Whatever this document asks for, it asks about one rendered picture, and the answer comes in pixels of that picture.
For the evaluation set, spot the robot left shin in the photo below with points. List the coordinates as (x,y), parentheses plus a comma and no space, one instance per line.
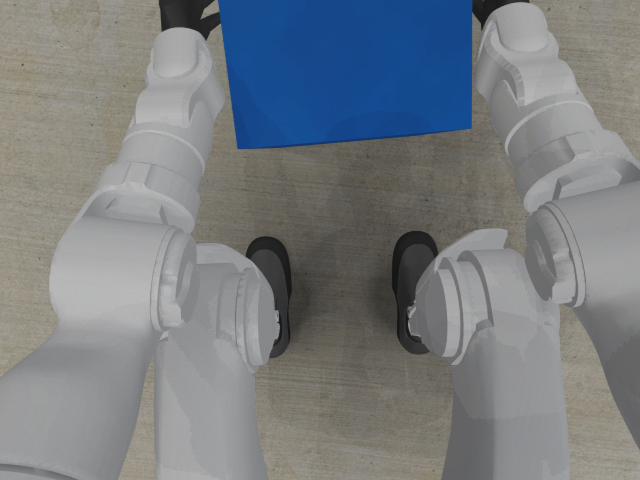
(219,253)

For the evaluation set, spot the left robot hand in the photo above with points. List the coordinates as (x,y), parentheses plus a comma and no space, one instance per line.
(187,14)

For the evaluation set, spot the left robot upper arm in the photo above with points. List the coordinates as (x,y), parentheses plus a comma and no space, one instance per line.
(69,409)

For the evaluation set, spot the right robot forearm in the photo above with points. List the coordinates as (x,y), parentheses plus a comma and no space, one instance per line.
(547,127)

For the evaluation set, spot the right robot hand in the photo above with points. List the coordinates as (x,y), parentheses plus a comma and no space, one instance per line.
(482,9)

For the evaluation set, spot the right robot upper arm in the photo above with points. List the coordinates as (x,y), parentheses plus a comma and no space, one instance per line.
(583,251)

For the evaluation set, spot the right robot thigh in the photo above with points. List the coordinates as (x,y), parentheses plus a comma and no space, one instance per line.
(509,417)

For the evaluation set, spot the left robot forearm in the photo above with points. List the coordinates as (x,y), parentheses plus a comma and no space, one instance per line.
(164,153)

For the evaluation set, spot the carton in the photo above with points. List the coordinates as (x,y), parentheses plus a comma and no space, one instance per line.
(307,72)

